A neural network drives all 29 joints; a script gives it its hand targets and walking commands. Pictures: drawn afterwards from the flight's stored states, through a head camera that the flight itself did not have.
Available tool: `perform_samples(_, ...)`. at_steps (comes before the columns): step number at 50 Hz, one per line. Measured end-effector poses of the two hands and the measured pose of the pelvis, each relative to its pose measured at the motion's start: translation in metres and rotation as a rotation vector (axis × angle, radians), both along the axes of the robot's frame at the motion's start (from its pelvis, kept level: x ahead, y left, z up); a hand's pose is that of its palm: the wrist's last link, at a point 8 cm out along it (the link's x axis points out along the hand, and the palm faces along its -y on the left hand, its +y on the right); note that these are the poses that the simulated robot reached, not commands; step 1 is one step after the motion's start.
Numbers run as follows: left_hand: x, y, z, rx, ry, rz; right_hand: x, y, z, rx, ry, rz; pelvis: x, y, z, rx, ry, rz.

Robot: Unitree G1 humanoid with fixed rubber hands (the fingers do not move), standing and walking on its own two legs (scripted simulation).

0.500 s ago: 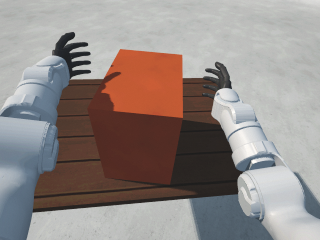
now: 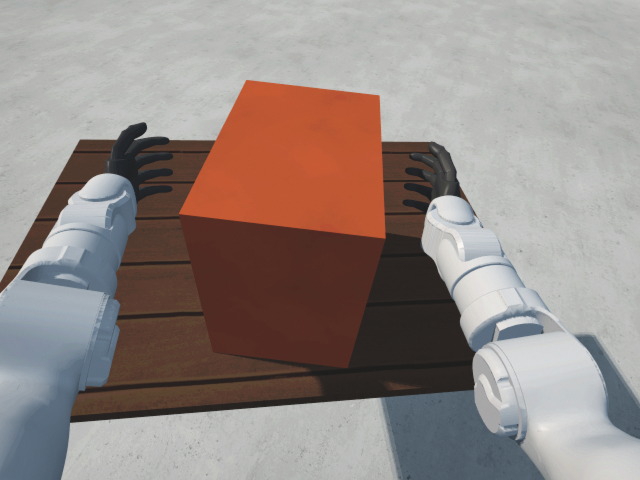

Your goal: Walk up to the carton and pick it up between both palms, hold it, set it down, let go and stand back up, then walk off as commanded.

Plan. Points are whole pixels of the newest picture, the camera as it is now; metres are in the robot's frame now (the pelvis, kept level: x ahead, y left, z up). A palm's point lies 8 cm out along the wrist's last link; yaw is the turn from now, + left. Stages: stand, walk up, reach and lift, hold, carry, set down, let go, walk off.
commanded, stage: reach and lift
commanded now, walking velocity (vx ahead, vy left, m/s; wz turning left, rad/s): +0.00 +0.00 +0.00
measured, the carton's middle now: (296, 223) +0.48 +0.02 +0.08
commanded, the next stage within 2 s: none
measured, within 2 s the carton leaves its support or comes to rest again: neither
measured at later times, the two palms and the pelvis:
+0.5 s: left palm (157, 194) +0.46 +0.20 +0.14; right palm (428, 212) +0.43 -0.15 +0.14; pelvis +0.00 +0.00 +0.00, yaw +0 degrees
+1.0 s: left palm (179, 187) +0.46 +0.17 +0.15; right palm (408, 221) +0.42 -0.12 +0.14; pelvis -0.01 +0.01 +0.00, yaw +0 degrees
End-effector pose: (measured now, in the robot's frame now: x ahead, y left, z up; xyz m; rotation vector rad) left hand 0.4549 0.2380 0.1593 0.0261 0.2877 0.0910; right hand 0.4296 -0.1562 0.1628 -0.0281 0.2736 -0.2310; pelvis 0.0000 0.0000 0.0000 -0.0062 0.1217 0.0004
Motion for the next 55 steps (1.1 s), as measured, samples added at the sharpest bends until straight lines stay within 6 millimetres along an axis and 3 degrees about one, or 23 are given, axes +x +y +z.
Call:
perform_samples(9,0.007,-0.014,-0.002,-0.011,-0.021,-0.037,0.003,0.003,-0.008,0.005,-0.004,0.002,0.002,0.002,-0.001,-0.003,0.021,0.0)
perform_samples(24,0.007,-0.032,-0.021,-0.015,-0.003,-0.071,0.005,0.009,-0.019,0.033,-0.001,0.007,0.003,0.003,-0.001,-0.005,0.046,0.0)
perform_samples(35,0.012,-0.048,-0.014,-0.035,-0.033,-0.104,0.002,0.036,-0.028,0.085,0.014,0.025,0.001,0.008,-0.002,-0.012,0.051,0.0)
perform_samples(55,0.006,-0.064,-0.007,-0.002,-0.043,-0.135,-0.008,0.039,-0.026,0.075,0.015,-0.013,-0.007,0.016,-0.004,-0.023,0.043,0.0)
